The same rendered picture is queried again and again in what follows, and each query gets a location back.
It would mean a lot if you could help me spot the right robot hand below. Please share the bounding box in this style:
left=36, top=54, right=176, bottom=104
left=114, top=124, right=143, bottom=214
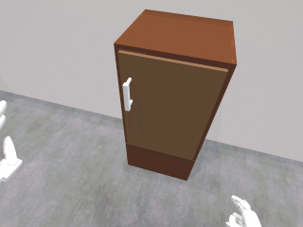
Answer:
left=225, top=195, right=261, bottom=227

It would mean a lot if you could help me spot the handle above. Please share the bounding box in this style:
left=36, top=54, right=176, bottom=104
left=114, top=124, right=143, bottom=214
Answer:
left=122, top=78, right=133, bottom=111

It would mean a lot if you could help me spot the left robot hand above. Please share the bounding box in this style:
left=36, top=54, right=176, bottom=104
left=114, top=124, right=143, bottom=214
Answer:
left=0, top=100, right=22, bottom=183

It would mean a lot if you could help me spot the cupboard door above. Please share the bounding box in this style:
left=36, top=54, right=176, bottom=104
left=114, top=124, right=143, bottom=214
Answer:
left=117, top=50, right=228, bottom=161

